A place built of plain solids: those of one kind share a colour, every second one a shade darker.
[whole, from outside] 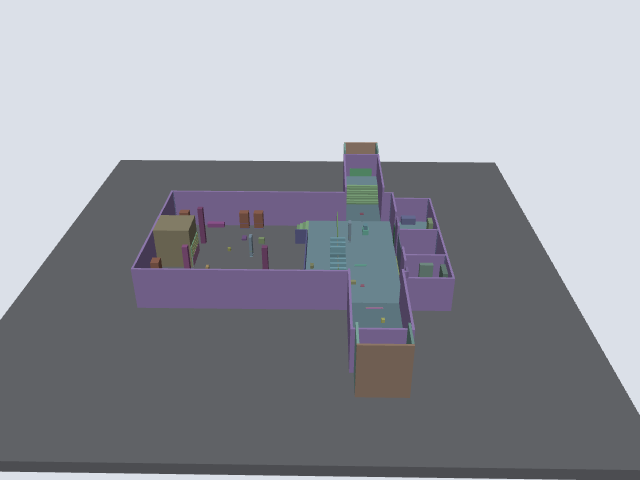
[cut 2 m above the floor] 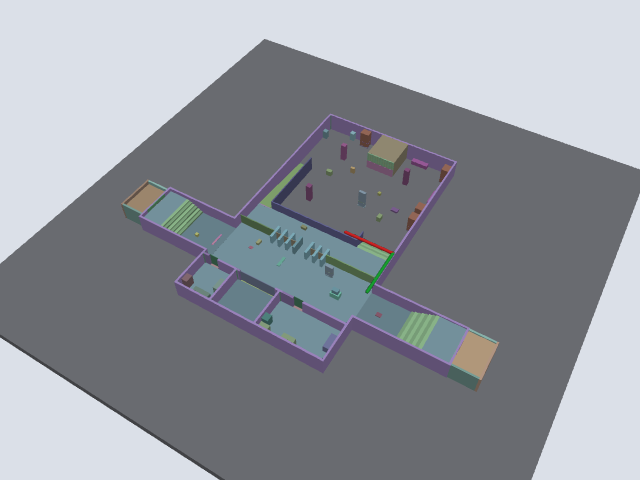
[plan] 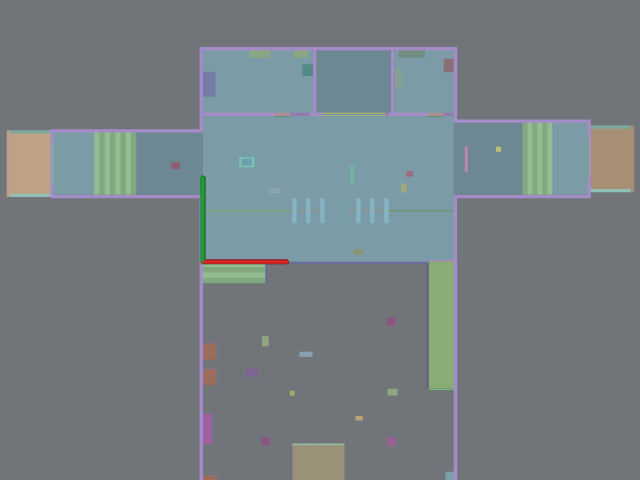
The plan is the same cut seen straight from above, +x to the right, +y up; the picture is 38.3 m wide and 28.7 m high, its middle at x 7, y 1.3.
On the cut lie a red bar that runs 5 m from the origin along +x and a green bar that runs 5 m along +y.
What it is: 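A metro's ticket hall under a street; an unpaid hall three or four risers over a paid hall, a gate line, a broad flight and a ramp between them; passages 3.4 to 4.6 m broad that end in the first flights of the street stairs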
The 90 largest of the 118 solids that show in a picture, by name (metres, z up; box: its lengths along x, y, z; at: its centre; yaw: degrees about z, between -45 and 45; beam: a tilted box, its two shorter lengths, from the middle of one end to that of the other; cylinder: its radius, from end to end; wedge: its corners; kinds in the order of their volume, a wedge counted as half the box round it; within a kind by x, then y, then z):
{
 "raised_1": {"box": [2.44, 3.73, 1.94], "at": [-7.71, 5.86, 0.92]},
 "raised_2": {"box": [6.49, 3.73, 0.68], "at": [-3.24, 5.86, 0.29]},
 "raised_3": {"box": [6.58, 3.74, 0.68], "at": [3.29, 10.78, 0.29]},
 "raised_4": {"box": [15.0, 8.71, 0.68], "at": [7.5, 4.35, 0.29]},
 "raised_5": {"box": [4.47, 3.74, 0.68], "at": [9.01, 10.78, 0.29]},
 "raised_6": {"box": [3.55, 3.74, 0.68], "at": [13.22, 10.78, 0.29]},
 "raised_7": {"box": [5.89, 4.31, 0.68], "at": [17.94, 6.15, 0.29]},
 "raised_8": {"box": [2.1, 4.31, 1.66], "at": [21.94, 6.15, 0.78]},
 "wall_1": {"box": [0.2, 4.13, 4.69], "at": [-9.03, 5.86, 2.29]},
 "wall_2": {"box": [2.84, 0.2, 4.69], "at": [-7.71, 3.9, 2.29]},
 "wall_3": {"box": [2.84, 0.2, 4.69], "at": [-7.71, 7.83, 2.29]},
 "wall_4": {"box": [6.69, 0.2, 4.69], "at": [-3.35, 3.9, 2.29]},
 "wall_5": {"box": [6.69, 0.2, 4.69], "at": [-3.35, 7.83, 2.29]},
 "wall_6": {"box": [0.2, 14.72, 4.05], "at": [-0.1, -7.16, 1.98]},
 "wall_7": {"box": [0.2, 4.2, 4.05], "at": [-0.1, 1.9, 1.98]},
 "wall_8": {"box": [0.2, 1.18, 4.05], "at": [-0.1, 8.32, 1.98]},
 "wall_9": {"box": [0.2, 4.14, 3.41], "at": [-0.1, 10.78, 1.66]},
 "wall_10": {"box": [4.48, 0.2, 4.05], "at": [2.04, 8.81, 1.98]},
 "wall_11": {"box": [6.98, 0.2, 3.41], "at": [3.29, 12.75, 1.66]},
 "wall_12": {"box": [1.55, 0.2, 4.05], "at": [6.0, 8.81, 1.98]},
 "wall_13": {"box": [0.2, 4.14, 3.41], "at": [6.68, 10.78, 1.66]},
 "wall_14": {"box": [0.55, 0.2, 4.05], "at": [6.86, 8.81, 1.98]},
 "wall_15": {"box": [15.4, 0.2, 4.05], "at": [7.5, -14.43, 1.98]},
 "wall_16": {"box": [4.87, 0.2, 3.41], "at": [9.01, 12.75, 1.66]},
 "wall_17": {"box": [0.2, 4.14, 3.41], "at": [11.35, 10.78, 1.66]},
 "wall_18": {"box": [2.18, 0.2, 4.05], "at": [12.34, 8.81, 1.98]},
 "wall_19": {"box": [3.95, 0.2, 3.41], "at": [13.22, 12.75, 1.66]},
 "wall_20": {"box": [0.82, 0.2, 4.05], "at": [14.79, 8.81, 1.98]},
 "wall_21": {"box": [0.2, 14.72, 4.05], "at": [15.1, -7.16, 1.98]},
 "wall_22": {"box": [0.2, 4.2, 4.05], "at": [15.1, 1.9, 1.98]},
 "wall_23": {"box": [0.2, 4.14, 3.41], "at": [15.1, 10.78, 1.66]},
 "wall_24": {"box": [6.09, 0.2, 4.21], "at": [18.04, 3.9, 2.06]},
 "wall_25": {"box": [6.09, 0.2, 4.21], "at": [18.04, 8.41, 2.06]},
 "wall_26": {"box": [2.5, 0.2, 4.21], "at": [21.94, 3.9, 2.06]},
 "wall_27": {"box": [2.5, 0.2, 4.21], "at": [21.94, 8.41, 2.06]},
 "wall_28": {"box": [0.2, 4.71, 4.21], "at": [23.09, 6.15, 2.06]},
 "train_well_1": {"box": [3.11, 3.36, 4.05], "at": [6.92, -12.65, 1.98]},
 "area_1": {"box": [2.4, 3.6, 1.94], "at": [-10.33, 5.86, 0.92]},
 "area_2": {"box": [2.4, 3.6, 1.66], "at": [24.39, 6.15, 0.78]},
 "flight_1": {"box": [0.32, 3.73, 1.31], "at": [-6.34, 5.86, 1.24]},
 "flight_2": {"box": [0.31, 3.73, 1.15], "at": [-6.02, 5.86, 1.16]},
 "flight_3": {"box": [0.31, 3.73, 1.0], "at": [-5.71, 5.86, 1.08]},
 "flight_4": {"box": [0.31, 3.73, 0.84], "at": [-5.4, 5.86, 1.0]},
 "flight_5": {"box": [0.31, 3.73, 0.68], "at": [-5.08, 5.86, 0.92]},
 "flight_6": {"box": [0.31, 3.73, 0.52], "at": [-4.77, 5.86, 0.84]},
 "flight_7": {"box": [0.31, 3.73, 0.37], "at": [-4.46, 5.86, 0.76]},
 "flight_8": {"box": [3.73, 0.32, 0.37], "at": [1.87, -0.8, 0.13]},
 "flight_9": {"box": [3.73, 0.32, 0.52], "at": [1.87, -0.48, 0.21]},
 "flight_10": {"box": [3.73, 0.33, 0.68], "at": [1.87, -0.16, 0.29]},
 "flight_11": {"box": [0.3, 4.31, 0.38], "at": [19.54, 6.15, 0.77]},
 "flight_12": {"box": [0.3, 4.31, 0.54], "at": [19.84, 6.15, 0.85]},
 "flight_13": {"box": [0.3, 4.31, 0.71], "at": [20.14, 6.15, 0.93]},
 "flight_14": {"box": [0.3, 4.31, 0.87], "at": [20.44, 6.15, 1.02]},
 "flight_15": {"box": [0.31, 4.31, 1.03], "at": [20.74, 6.15, 1.1]},
 "area_side_1": {"box": [2.4, 0.2, 5.14], "at": [-10.33, 3.96, 2.52]},
 "area_side_2": {"box": [2.4, 0.2, 5.14], "at": [-10.33, 7.76, 2.52]},
 "area_side_3": {"box": [2.4, 0.2, 4.86], "at": [24.39, 4.25, 2.38]},
 "area_side_4": {"box": [2.4, 0.2, 4.86], "at": [24.39, 8.05, 2.38]},
 "area_end_1": {"box": [0.2, 4.0, 5.14], "at": [-11.63, 5.86, 2.52]},
 "area_end_2": {"box": [0.2, 4.0, 4.86], "at": [25.69, 6.15, 2.38]},
 "vending_1": {"box": [0.78, 0.96, 1.75], "at": [0.4, -13.25, 0.97]},
 "vending_2": {"box": [0.78, 0.96, 1.75], "at": [0.4, -6.89, 0.97]},
 "vending_3": {"box": [0.78, 0.96, 1.75], "at": [0.4, -5.36, 0.97]},
 "vending_4": {"box": [0.96, 0.78, 1.75], "at": [10.28, -13.93, 0.97]},
 "slope_1": {"wedge": [[13.5, -7.57, -0.05], [13.5, -7.57, 0.0], [13.5, 0.0, -0.05], [13.5, 0.0, 0.63], [15.0, -7.57, -0.05], [15.0, -7.57, 0.0], [15.0, 0.0, -0.05], [15.0, 0.0, 0.63]]},
 "upstand_1": {"box": [9.77, 0.12, 1.68], "at": [8.62, -0.06, 0.79]},
 "upstand_2": {"box": [0.12, 7.57, 1.68], "at": [13.44, -3.78, 0.79]},
 "column_1": {"box": [0.5, 0.5, 4.05], "at": [3.75, -10.74, 1.98]},
 "column_2": {"box": [0.5, 0.5, 4.05], "at": [11.25, -10.74, 1.98]},
 "column_3": {"box": [0.5, 0.5, 4.05], "at": [11.25, -3.58, 1.98]},
 "shelving_1": {"box": [0.45, 1.2, 2.0], "at": [11.67, 10.96, 1.58]},
 "shelving_2": {"box": [1.6, 0.45, 2.0], "at": [12.47, 12.42, 1.58]},
 "gate_cabinet_1": {"box": [0.26, 1.5, 1.07], "at": [7.14, 3.05, 1.12]},
 "gate_cabinet_2": {"box": [0.26, 1.5, 1.07], "at": [8.46, 3.05, 1.12]},
 "gate_cabinet_3": {"box": [0.26, 1.5, 1.07], "at": [9.3, 3.05, 1.12]},
 "gate_cabinet_4": {"box": [0.26, 1.5, 1.07], "at": [10.14, 3.05, 1.12]},
 "cabinet_1": {"box": [1.2, 0.45, 2.0], "at": [3.4, 12.42, 1.58]},
 "cabinet_2": {"box": [0.9, 0.45, 1.35], "at": [5.83, 12.42, 1.26]},
 "barrier_1": {"box": [5.33, 0.1, 1.15], "at": [2.67, 3.05, 1.16]},
 "barrier_2": {"box": [3.89, 0.1, 1.15], "at": [13.05, 3.05, 1.16]},
 "bench_1": {"box": [0.55, 1.8, 0.5], "at": [0.28, -10.0, 0.2]},
 "bench_2": {"box": [1.8, 0.55, 0.5], "at": [3.64, -14.05, 0.2]},
 "totem_1": {"box": [0.76, 0.28, 2.1], "at": [4.26, 4.26, 1.78]},
 "totem_2": {"box": [0.76, 0.28, 2.1], "at": [6.16, -5.53, 1.15]},
 "desk_1": {"box": [0.75, 1.5, 0.79], "at": [0.38, 10.61, 0.98]},
 "shutter_1": {"box": [3.77, 0.06, 2.63], "at": [9.01, 8.81, 1.9]},
 "train_grille_dark_1": {"box": [3.11, 0.08, 2.25], "at": [6.92, -10.93, 1.07]},
 "cartons_stack_1": {"box": [0.6, 0.8, 1.15], "at": [14.7, 11.73, 1.16]},
 "doorway_1": {"box": [3.77, 0.2, 0.68], "at": [9.01, 8.81, 0.29]},
 "safe_1": {"box": [0.65, 0.7, 1.05], "at": [6.26, 11.46, 1.11]}
}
